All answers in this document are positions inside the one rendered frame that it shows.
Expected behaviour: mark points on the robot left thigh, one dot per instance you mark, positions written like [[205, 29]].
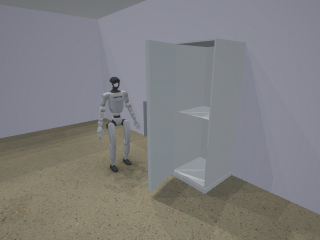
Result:
[[126, 131]]

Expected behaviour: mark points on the handle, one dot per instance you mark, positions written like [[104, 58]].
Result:
[[145, 117]]

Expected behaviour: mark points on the fridge door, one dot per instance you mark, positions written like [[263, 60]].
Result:
[[161, 64]]

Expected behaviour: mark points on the right robot hand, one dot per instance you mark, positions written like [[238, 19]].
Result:
[[100, 132]]

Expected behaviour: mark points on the left robot forearm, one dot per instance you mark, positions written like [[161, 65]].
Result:
[[130, 109]]

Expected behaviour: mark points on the robot right shin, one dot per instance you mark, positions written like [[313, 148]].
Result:
[[112, 153]]

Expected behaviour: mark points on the right robot forearm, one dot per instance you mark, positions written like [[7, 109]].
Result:
[[100, 117]]

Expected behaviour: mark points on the right robot upper arm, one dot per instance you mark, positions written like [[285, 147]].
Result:
[[104, 98]]

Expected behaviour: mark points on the left robot hand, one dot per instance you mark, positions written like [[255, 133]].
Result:
[[136, 123]]

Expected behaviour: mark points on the left robot upper arm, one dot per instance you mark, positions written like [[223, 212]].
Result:
[[126, 99]]

